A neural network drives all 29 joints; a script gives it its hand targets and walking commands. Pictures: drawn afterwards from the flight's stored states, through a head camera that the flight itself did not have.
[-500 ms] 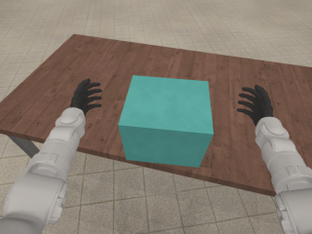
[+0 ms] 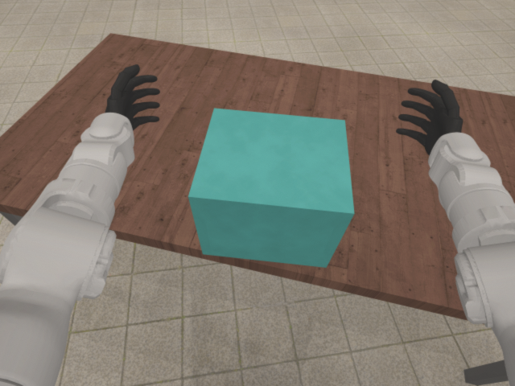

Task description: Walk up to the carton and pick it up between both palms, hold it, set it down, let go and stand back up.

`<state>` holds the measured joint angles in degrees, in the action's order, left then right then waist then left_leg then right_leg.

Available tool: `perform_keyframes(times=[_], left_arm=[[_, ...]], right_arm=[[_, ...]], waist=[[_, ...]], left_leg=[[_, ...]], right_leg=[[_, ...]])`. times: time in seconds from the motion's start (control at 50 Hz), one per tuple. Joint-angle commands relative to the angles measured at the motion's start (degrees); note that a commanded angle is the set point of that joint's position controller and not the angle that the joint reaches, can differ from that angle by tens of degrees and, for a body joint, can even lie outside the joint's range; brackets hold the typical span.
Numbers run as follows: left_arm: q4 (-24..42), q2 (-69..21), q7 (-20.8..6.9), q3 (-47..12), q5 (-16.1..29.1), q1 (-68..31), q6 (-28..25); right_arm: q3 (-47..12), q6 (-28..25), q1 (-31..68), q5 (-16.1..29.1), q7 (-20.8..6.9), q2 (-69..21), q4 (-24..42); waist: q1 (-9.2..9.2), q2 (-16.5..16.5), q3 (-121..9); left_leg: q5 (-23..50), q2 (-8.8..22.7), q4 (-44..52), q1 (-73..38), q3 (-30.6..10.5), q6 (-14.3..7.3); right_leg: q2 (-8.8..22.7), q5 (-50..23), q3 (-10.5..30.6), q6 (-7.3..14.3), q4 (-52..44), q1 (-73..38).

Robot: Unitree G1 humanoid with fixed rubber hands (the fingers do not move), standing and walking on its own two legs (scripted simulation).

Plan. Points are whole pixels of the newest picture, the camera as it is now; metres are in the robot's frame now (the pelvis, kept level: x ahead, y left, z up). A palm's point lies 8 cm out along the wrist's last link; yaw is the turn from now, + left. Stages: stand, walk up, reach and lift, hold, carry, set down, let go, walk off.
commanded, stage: reach and lift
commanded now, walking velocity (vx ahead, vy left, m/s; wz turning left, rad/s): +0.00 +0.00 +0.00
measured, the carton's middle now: (271, 189) +0.48 +0.00 -0.01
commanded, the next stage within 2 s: none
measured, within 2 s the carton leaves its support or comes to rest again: neither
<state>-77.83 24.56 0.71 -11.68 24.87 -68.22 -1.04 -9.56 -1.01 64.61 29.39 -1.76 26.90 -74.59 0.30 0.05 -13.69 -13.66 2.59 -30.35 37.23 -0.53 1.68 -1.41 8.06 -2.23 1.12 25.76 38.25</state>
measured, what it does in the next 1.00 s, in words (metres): stands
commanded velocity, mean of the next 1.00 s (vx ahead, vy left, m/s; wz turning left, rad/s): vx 0.00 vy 0.00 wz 0.00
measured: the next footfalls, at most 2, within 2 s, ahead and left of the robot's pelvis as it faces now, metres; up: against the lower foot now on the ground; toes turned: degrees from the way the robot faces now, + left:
none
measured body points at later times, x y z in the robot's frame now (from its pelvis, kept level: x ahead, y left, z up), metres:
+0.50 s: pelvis -0.01 +0.00 -0.01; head +0.10 +0.01 +0.42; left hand +0.48 +0.24 +0.07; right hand +0.48 -0.23 +0.07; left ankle -0.01 +0.13 -0.73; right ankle +0.03 -0.11 -0.73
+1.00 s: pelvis -0.01 +0.00 -0.03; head +0.11 +0.01 +0.41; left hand +0.49 +0.21 +0.05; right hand +0.48 -0.23 +0.05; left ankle -0.01 +0.13 -0.73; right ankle +0.02 -0.11 -0.73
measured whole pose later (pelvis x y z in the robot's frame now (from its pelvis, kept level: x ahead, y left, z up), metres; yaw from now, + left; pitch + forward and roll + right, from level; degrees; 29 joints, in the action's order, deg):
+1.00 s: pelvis -0.01 +0.00 -0.03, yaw +0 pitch +30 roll -1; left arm -91.9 18.6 0.2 -12.5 24.4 -68.7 -19.4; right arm -8.8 -15.2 62.9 26.6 -1.4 21.6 -81.3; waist 1.1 0.4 -17.2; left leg -17.4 1.8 -41.3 54.0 -0.2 1.2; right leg -0.4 12.5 -1.9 0.6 38.2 55.8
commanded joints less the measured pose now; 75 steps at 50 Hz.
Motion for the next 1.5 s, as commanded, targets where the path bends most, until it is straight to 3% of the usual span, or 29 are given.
perform_keyframes(times=[0.0,0.08,0.1,0.16,0.3,0.42,0.44,0.46,0.58,0.7,0.88,1.04,1.24,1.36,1.48], left_arm=[[4.4,9.7,-0.3,-0.1,0.3,-29.8,-3.1],[-0.4,8.6,-1.1,-0.9,-0.6,-28.1,-4.8],[-1.6,8.4,-1.3,0.1,-1.1,-26.5,-5.1],[-1.3,8.2,-1.3,-0.3,-1.1,-26.2,-6.8],[-1.5,7.5,-1.3,-1.5,1.1,-26.7,-12.5],[-2.0,7.2,-1.1,-1.9,2.1,-27.3,-17.0],[-2.9,4.1,-1.3,-4.1,2.2,-26.8,-18.4],[-3.5,3.9,-1.5,-3.5,1.6,-26.9,-19.3],[-6.6,6.1,-1.5,-2.2,1.5,-27.8,-22.4],[-5.0,6.4,-0.9,0.2,0.1,-26.5,-21.9],[-6.1,3.4,-0.5,-0.1,-0.5,-25.7,-20.9],[-6.5,-2.3,-0.1,-0.7,-1.5,-27.5,-21.4],[-6.4,-1.0,2.4,5.6,-7.2,-28.3,-22.5],[-6.5,-2.3,3.3,6.5,-8.0,-28.5,-22.3],[-8.6,-3.9,2.8,5.7,-7.4,-27.4,-22.5]], right_arm=[[1.9,-2.5,28.7,0.0,-0.1,11.6,4.4],[1.0,-3.2,27.0,0.3,-0.2,10.1,1.3],[-0.6,-3.7,27.2,0.7,-0.2,10.8,2.0],[-1.0,-5.1,26.0,1.7,-0.4,10.2,2.0],[-0.5,-8.4,24.6,0.0,-0.5,8.0,1.9],[1.9,-11.9,24.3,-2.3,0.2,7.3,4.1],[4.5,-13.2,22.6,-3.9,0.2,6.2,0.7],[4.7,-14.3,22.4,-4.4,0.1,6.8,0.9],[5.3,-17.5,24.1,-4.6,1.0,7.0,2.7],[3.0,-17.6,23.5,-2.8,1.2,6.1,4.6],[0.9,-16.8,22.4,-1.9,0.3,3.9,1.2],[5.2,-16.4,23.9,-6.8,0.6,-0.1,-0.4],[12.5,-17.6,24.6,-14.7,4.7,-1.6,2.3],[12.7,-16.7,24.0,-15.2,5.0,-4.0,2.9],[11.4,-16.1,23.7,-14.6,4.4,-5.8,2.0]], waist=[[1.63,0.0,-37.3],[1.64,-0.1,-34.0],[-0.52,1.6,-33.8],[-0.72,1.9,-34.6],[0.34,-0.4,-36.9],[1.19,0.8,-44.3],[3.7,2.3,-42.5],[2.72,3.4,-44.2],[2.81,1.1,-50.5],[1.25,-0.3,-53.7],[0.63,-0.2,-45.4],[2.28,1.6,-43.2],[2.78,2.0,-47.0],[2.28,2.8,-45.8],[2.64,1.4,-42.7]], left_leg=[[20.6,-2.3,-0.4,-13.0,1.6,1.3],[19.8,-2.3,0.6,-10.3,1.4,0.8],[20.1,-2.7,0.9,-9.5,1.7,0.7],[20.9,-2.4,0.9,-9.9,1.9,0.9],[17.7,-2.3,-0.5,-7.6,2.2,0.7],[18.1,-2.6,-3.6,-5.5,2.8,1.4],[19.9,-2.2,-5.2,-5.5,2.1,2.2],[20.5,-2.4,-5.9,-5.8,2.5,2.6],[20.4,-3.2,-9.2,0.5,3.8,2.4],[22.9,-3.4,-10.5,2.6,4.0,2.0],[21.4,-2.8,-10.3,0.2,3.2,1.8],[20.2,-2.3,-10.6,-3.4,2.7,2.8],[18.2,-2.9,-7.3,-1.6,4.0,3.7],[18.1,-2.6,-5.4,-3.0,3.8,3.7],[18.0,-2.5,-5.2,-2.0,3.3,2.9]], right_leg=[[-0.5,-25.6,-0.9,-2.9,3.6,-23.0],[0.2,-24.1,-0.6,-3.0,3.3,-23.4],[0.5,-23.3,0.1,-3.0,3.4,-23.2],[0.1,-21.5,-0.4,-2.9,3.2,-21.7],[0.4,-17.4,-1.2,-3.1,4.4,-16.9],[0.6,-19.2,-1.6,-3.3,7.7,-14.9],[0.8,-20.5,-2.4,-3.2,9.7,-12.5],[0.7,-20.0,-2.4,-2.9,9.8,-11.2],[0.5,-24.3,-1.8,-4.2,13.5,-14.7],[-0.1,-28.7,-1.2,-4.9,15.6,-19.3],[-0.2,-23.0,-1.4,-4.5,14.4,-12.5],[0.4,-18.4,-1.9,-2.8,13.0,-6.5],[0.3,-20.9,-0.9,-2.0,11.1,-15.3],[0.5,-19.3,-1.2,-1.4,9.9,-15.7],[1.1,-19.6,-0.9,-1.7,9.8,-16.0]])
